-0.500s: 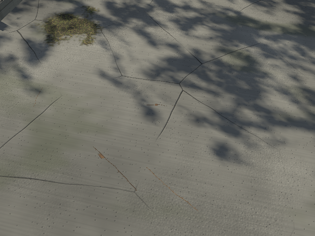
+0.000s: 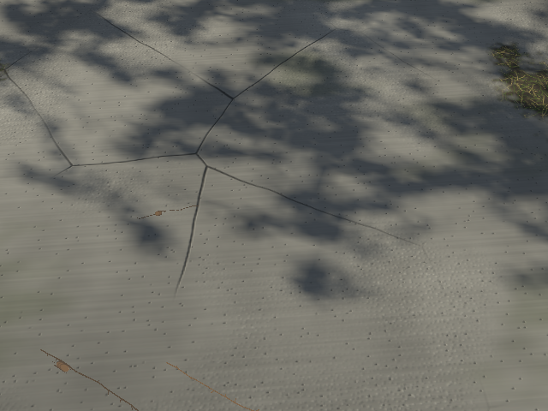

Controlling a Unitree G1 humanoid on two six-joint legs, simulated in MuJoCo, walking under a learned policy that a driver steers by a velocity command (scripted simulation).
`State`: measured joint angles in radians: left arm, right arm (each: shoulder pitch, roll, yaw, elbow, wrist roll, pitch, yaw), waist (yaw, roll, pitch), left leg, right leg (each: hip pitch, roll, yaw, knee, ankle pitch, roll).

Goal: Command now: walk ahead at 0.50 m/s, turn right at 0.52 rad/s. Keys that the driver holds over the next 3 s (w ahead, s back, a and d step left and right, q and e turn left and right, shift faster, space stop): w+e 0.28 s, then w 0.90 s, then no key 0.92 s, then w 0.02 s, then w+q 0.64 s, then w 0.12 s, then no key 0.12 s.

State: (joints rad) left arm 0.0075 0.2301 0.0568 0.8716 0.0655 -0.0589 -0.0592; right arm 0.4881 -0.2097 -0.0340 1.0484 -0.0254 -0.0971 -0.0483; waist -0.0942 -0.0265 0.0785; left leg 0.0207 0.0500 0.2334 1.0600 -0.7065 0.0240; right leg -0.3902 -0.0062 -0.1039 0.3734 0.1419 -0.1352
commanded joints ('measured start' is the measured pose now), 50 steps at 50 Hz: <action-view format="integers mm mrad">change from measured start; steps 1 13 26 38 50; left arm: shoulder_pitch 503 281 335 37 394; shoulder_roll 258 151 113 44 216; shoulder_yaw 78 44 26 -17 44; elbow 83 19 -13 -77 33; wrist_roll -15 -68 -35 -32 -45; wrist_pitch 1 -10 -3 20 -6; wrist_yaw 17 46 36 18 55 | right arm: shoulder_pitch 113 -328 -217 -50 -23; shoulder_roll -96 -72 -134 -128 -134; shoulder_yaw -20 0 -42 -39 -39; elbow -74 -261 -225 -104 -104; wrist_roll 63 0 -4 18 12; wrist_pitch -3 42 23 -2 26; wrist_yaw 12 61 61 56 50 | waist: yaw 213 85 70 57 182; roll -164 -50 79 127 -104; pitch -516 -87 -31 -22 -249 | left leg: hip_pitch -833 -467 -75 -75 -675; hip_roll -4 48 266 141 -50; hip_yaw -182 -231 -701 -319 -275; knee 926 -280 -848 -922 186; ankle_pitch -137 698 213 781 211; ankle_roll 11 -64 163 156 66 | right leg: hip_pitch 1157 81 -290 -243 609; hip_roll -395 -90 23 -62 -378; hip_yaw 406 293 225 68 699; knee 438 -123 775 371 -121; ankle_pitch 968 80 -518 -226 -554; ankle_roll -290 -125 29 127 -128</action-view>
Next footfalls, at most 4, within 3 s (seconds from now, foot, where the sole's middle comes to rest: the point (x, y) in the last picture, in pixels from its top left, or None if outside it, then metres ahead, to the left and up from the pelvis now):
0.44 left None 0.40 0.09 -0.78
0.94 right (340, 339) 0.59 -0.18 -0.78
1.46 left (295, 249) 0.86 -0.10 -0.78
1.80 right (364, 286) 0.73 -0.27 -0.78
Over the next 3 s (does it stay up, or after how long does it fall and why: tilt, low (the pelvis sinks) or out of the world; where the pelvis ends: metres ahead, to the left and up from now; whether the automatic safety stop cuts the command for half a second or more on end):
stays up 1.12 -0.16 -0.03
